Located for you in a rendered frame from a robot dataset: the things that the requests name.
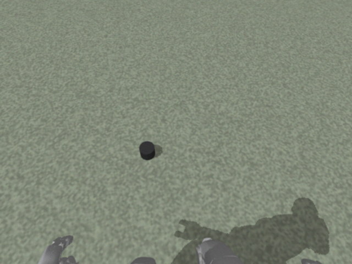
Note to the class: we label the tin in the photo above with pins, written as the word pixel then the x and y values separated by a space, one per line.
pixel 147 150

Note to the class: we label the left robot hand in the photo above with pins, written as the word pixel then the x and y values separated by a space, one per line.
pixel 52 254

